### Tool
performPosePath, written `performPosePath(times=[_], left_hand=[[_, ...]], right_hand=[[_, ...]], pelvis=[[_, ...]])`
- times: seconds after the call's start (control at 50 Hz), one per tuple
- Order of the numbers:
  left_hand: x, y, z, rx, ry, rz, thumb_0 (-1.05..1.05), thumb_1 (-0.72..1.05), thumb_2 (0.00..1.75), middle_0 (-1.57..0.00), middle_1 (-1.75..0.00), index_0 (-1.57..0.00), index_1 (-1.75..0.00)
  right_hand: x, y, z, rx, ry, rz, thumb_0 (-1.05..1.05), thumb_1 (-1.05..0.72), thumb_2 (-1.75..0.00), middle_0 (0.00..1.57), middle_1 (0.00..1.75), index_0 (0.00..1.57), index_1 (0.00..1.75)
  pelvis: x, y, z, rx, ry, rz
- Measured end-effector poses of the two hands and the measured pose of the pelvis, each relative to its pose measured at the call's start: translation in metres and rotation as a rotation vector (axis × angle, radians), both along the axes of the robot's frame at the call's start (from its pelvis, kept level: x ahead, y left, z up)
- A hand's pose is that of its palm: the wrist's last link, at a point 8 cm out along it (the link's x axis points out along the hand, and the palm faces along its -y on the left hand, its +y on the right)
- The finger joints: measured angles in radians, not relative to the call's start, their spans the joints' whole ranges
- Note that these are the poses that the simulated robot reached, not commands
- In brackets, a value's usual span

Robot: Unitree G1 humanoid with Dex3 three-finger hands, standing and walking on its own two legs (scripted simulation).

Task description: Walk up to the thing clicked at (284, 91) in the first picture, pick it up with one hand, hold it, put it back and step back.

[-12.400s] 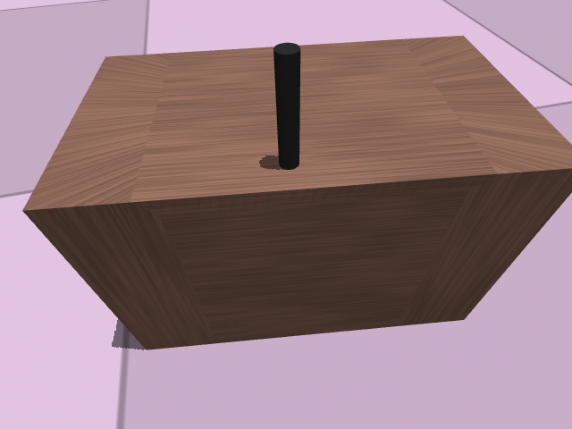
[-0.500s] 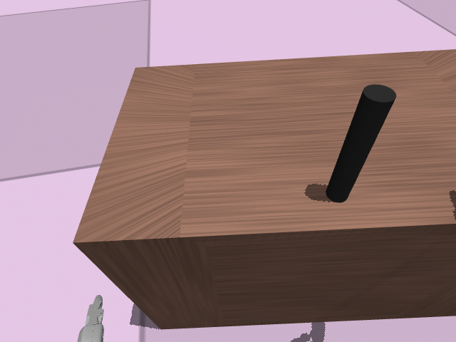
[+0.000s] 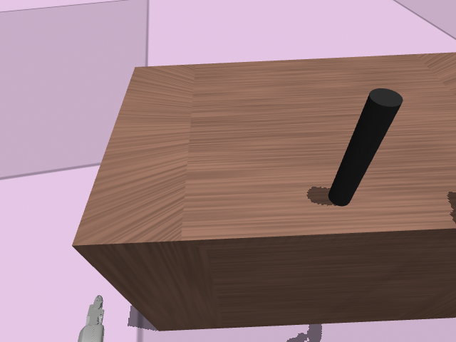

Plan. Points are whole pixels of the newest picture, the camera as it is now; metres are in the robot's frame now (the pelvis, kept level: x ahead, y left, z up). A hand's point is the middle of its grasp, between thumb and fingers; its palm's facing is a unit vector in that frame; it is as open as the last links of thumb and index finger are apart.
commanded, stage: approach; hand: right
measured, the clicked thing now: (358, 156) +0.41 -0.21 +0.11
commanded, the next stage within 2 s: close in in 0.40 s
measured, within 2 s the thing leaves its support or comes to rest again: neither
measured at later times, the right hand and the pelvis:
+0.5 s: hand (416, 192) +0.36 -0.31 +0.07, palm faces +0.14 +0.99 +0.07, open 17.6 cm; pelvis -0.01 +0.00 -0.01, yaw +1 degrees
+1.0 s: hand (366, 186) +0.39 -0.24 +0.05, palm faces +0.19 +0.98 +0.04, open 17.6 cm; pelvis -0.02 -0.01 -0.03, yaw +3 degrees
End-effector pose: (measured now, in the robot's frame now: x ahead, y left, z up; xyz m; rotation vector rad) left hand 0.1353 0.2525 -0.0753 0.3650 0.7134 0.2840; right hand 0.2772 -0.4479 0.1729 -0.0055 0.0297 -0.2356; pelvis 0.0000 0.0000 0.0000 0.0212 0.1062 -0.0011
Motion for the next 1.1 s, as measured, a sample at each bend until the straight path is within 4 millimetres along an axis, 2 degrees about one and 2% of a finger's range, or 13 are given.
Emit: performPosePath(times=[0.14,0.22,0.34,0.46,0.52,0.58,0.66,0.76,0.84,0.96,1.1], left_hand=[[0.01,0.004,0.009,0.014,-0.048,0.009,-0.01,-0.55,0.05,-0.06,-0.05,-0.05,-0.06],[0.012,0.003,0.008,0.005,-0.054,0.008,-0.01,-0.55,0.05,-0.06,-0.05,-0.05,-0.06],[0.003,-0.002,0.002,-0.027,-0.038,-0.001,-0.01,-0.54,0.05,-0.06,-0.06,-0.06,-0.06],[-0.012,0.008,0.008,-0.004,-0.042,0.022,-0.01,-0.53,0.04,-0.06,-0.06,-0.06,-0.06],[-0.023,0.013,0.001,0.008,-0.004,0.033,-0.01,-0.52,0.03,-0.06,-0.06,-0.06,-0.06],[-0.032,0.016,-0.009,0.016,0.033,0.047,-0.01,-0.51,0.03,-0.06,-0.06,-0.07,-0.05],[-0.033,0.014,-0.008,0.018,0.02,0.049,-0.01,-0.51,0.03,-0.06,-0.06,-0.07,-0.06],[-0.024,0.004,0.002,-0.007,-0.046,0.034,-0.01,-0.52,0.03,-0.07,-0.06,-0.07,-0.06],[-0.027,0.0,0.002,-0.046,-0.054,0.054,-0.01,-0.52,0.03,-0.07,-0.06,-0.07,-0.06],[-0.034,0.002,0.002,-0.066,-0.052,0.071,-0.01,-0.53,0.04,-0.07,-0.06,-0.07,-0.06],[-0.035,0.005,0.009,-0.054,-0.061,0.062,-0.01,-0.52,0.03,-0.06,-0.06,-0.07,-0.06]], right_hand=[[0.006,0.007,0.01,-0.01,-0.059,0.001,-0.02,0.53,-0.06,0.05,0.05,0.05,0.05],[0.011,0.015,0.0,-0.003,-0.005,0.025,-0.02,0.52,-0.05,0.05,0.04,0.05,0.04],[0.024,0.048,-0.043,0.035,0.071,0.101,-0.02,0.55,-0.05,0.04,0.04,0.04,0.04],[0.047,0.082,-0.089,0.084,0.048,0.102,-0.02,0.56,-0.05,0.04,0.05,0.05,0.05],[0.056,0.093,-0.113,0.081,0.053,0.093,-0.02,0.56,-0.05,0.04,0.05,0.05,0.05],[0.065,0.101,-0.127,0.054,0.028,0.086,-0.02,0.56,-0.05,0.04,0.05,0.04,0.05],[0.078,0.112,-0.131,0.05,-0.018,0.072,-0.02,0.55,-0.05,0.04,0.04,0.04,0.04],[0.088,0.137,-0.125,0.063,-0.034,0.095,-0.02,0.54,-0.04,0.04,0.04,0.04,0.04],[0.086,0.15,-0.125,0.047,-0.006,0.103,-0.02,0.53,-0.05,0.04,0.04,0.04,0.04],[0.079,0.157,-0.124,0.046,-0.025,0.05,-0.02,0.55,-0.05,0.04,0.05,0.04,0.05],[0.082,0.172,-0.128,0.039,-0.031,0.052,-0.02,0.54,-0.06,0.03,0.05,0.03,0.05]], pelvis=[[0.004,0.0,0.0,-0.001,-0.013,0.001],[0.003,-0.001,0.0,-0.002,-0.012,0.004],[-0.002,-0.001,-0.001,-0.004,0.001,0.003],[-0.01,0.003,-0.007,-0.004,0.021,0.016],[-0.014,0.004,-0.014,0.0,0.051,0.026],[-0.019,0.003,-0.022,0.005,0.078,0.034],[-0.023,0.002,-0.028,0.013,0.091,0.038],[-0.02,-0.002,-0.027,0.017,0.087,0.043],[-0.018,-0.006,-0.026,0.016,0.08,0.047],[-0.022,-0.009,-0.027,0.01,0.06,0.049],[-0.027,-0.008,-0.029,0.008,0.062,0.047]])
